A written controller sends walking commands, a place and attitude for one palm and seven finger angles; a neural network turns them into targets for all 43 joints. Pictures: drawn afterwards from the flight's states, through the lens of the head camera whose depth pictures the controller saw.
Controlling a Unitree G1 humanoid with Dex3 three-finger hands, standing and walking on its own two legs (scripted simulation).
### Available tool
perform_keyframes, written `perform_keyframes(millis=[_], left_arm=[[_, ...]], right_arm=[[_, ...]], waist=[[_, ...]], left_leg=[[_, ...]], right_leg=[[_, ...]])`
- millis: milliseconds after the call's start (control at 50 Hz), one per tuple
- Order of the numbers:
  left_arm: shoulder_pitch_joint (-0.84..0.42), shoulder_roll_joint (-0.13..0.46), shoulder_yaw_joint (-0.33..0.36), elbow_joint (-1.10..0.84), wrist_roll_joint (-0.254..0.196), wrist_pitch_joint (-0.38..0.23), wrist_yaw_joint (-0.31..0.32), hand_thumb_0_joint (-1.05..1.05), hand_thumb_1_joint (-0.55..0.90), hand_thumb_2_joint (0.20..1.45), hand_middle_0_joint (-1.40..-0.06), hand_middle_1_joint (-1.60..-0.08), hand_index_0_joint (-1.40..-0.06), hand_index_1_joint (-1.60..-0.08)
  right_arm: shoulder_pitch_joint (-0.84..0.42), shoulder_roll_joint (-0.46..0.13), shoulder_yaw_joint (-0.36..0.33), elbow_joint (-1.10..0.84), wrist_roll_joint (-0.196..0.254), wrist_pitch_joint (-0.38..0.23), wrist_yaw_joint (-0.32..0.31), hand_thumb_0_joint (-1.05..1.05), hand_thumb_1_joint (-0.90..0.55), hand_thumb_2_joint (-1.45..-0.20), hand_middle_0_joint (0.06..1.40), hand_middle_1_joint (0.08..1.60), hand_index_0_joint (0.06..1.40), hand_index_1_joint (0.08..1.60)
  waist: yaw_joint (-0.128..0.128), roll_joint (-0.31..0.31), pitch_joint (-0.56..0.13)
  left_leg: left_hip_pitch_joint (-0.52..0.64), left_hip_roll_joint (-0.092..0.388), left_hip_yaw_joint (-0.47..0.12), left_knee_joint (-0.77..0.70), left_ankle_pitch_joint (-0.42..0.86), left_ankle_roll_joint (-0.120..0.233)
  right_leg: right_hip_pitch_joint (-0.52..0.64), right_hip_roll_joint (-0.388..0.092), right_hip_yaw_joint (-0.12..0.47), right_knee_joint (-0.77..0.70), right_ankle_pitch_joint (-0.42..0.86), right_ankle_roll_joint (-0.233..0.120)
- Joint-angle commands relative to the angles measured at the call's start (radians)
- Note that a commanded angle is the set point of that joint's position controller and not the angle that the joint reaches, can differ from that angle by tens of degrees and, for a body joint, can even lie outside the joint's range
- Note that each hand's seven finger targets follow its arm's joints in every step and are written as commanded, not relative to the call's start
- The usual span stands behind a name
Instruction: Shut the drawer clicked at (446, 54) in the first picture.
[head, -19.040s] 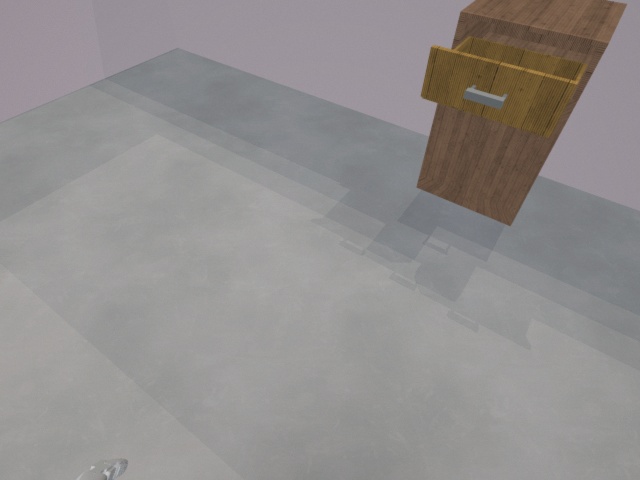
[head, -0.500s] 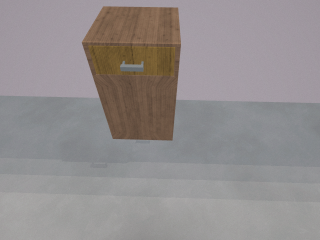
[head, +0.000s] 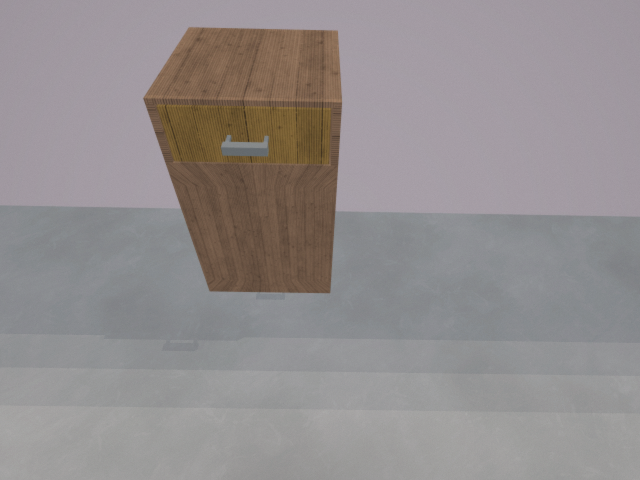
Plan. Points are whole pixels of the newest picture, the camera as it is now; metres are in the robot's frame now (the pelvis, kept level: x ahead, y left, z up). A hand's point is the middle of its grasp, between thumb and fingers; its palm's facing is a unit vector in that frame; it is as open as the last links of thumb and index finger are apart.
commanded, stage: look to check the result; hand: left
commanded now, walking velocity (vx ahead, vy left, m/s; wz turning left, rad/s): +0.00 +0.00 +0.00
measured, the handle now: (246, 144) +0.86 +0.22 -0.08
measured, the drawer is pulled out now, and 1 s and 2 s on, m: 0.00 0.00 0.00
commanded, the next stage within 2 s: stand and wait in 0.58 s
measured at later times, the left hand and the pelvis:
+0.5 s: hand out of the picture -0.02 +0.15 -0.17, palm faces +0.04 -0.98 -0.19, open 7.3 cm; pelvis +0.01 -0.01 +0.00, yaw +0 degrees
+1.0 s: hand out of the picture +0.00 +0.17 -0.17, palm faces +0.02 -0.98 -0.21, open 7.3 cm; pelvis +0.01 -0.01 +0.00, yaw -1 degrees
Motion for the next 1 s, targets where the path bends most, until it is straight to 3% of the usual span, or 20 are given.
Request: perform_keyframes(millis=[0, 300, 460, 540, 620, 980], left_arm=[[0.100, 0.094, 0.022, -0.009, -0.006, -0.007, 0.003, 0.000, 0.900, 0.900, -0.200, -0.300, -0.200, -0.300], [0.115, 0.097, 0.022, -0.003, -0.004, -0.011, 0.004, 0.000, 0.900, 0.900, -0.200, -0.300, -0.200, -0.300], [0.099, 0.106, 0.023, -0.008, -0.004, -0.010, 0.003, 0.000, 0.900, 0.900, -0.200, -0.300, -0.200, -0.300], [0.095, 0.117, 0.025, -0.013, -0.002, -0.012, 0.002, 0.000, 0.900, 0.900, -0.200, -0.300, -0.200, -0.300], [0.084, 0.121, 0.026, -0.014, -0.005, -0.011, 0.000, 0.000, 0.900, 0.900, -0.200, -0.300, -0.200, -0.300], [0.066, 0.138, 0.026, -0.016, -0.005, -0.012, -0.001, 0.000, 0.900, 0.900, -0.200, -0.300, -0.200, -0.300]], right_arm=[[0.064, -0.080, -0.011, -0.024, -0.004, -0.013, -0.004, 0.000, -0.900, -0.900, 0.200, 0.300, 0.200, 0.300], [0.049, -0.095, -0.016, -0.029, -0.002, -0.013, -0.006, 0.000, -0.900, -0.900, 0.200, 0.300, 0.200, 0.300], [0.034, -0.103, -0.015, -0.030, -0.002, -0.014, -0.005, 0.000, -0.900, -0.900, 0.200, 0.300, 0.200, 0.300], [0.029, -0.115, -0.017, -0.034, -0.002, -0.014, -0.004, 0.000, -0.900, -0.900, 0.200, 0.300, 0.200, 0.300], [0.019, -0.118, -0.015, -0.031, -0.003, -0.016, -0.004, 0.000, -0.900, -0.900, 0.200, 0.300, 0.200, 0.300], [0.005, -0.137, -0.014, -0.030, -0.003, -0.017, -0.004, 0.000, -0.900, -0.900, 0.200, 0.300, 0.200, 0.300]], waist=[[0.010, 0.010, 0.065], [0.009, -0.020, 0.066], [0.010, 0.004, 0.085], [0.011, -0.020, 0.077], [0.011, 0.010, 0.064], [0.012, -0.008, 0.059]], left_leg=[[0.068, 0.074, -0.043, -0.032, 0.154, 0.046], [0.089, 0.079, -0.036, -0.034, 0.150, 0.046], [0.088, 0.081, -0.043, -0.047, 0.140, 0.046], [0.086, 0.079, -0.041, -0.043, 0.148, 0.045], [0.098, 0.080, -0.043, -0.048, 0.157, 0.045], [0.108, 0.083, -0.037, -0.055, 0.169, 0.044]], right_leg=[[-0.138, -0.127, 0.096, -0.119, 0.198, -0.006], [-0.135, -0.124, 0.102, -0.128, 0.226, 0.003], [-0.144, -0.121, 0.104, -0.134, 0.188, 0.001], [-0.133, -0.122, 0.104, -0.137, 0.208, 0.005], [-0.125, -0.125, 0.103, -0.132, 0.215, 0.001], [-0.112, -0.127, 0.106, -0.139, 0.249, 0.007]])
